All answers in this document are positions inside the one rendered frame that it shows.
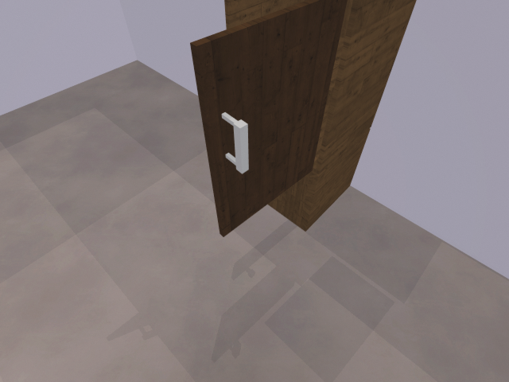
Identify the cupboard door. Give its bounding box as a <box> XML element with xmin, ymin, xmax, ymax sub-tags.
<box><xmin>190</xmin><ymin>0</ymin><xmax>347</xmax><ymax>237</ymax></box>

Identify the handle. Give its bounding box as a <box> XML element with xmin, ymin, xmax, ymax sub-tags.
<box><xmin>222</xmin><ymin>112</ymin><xmax>249</xmax><ymax>174</ymax></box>

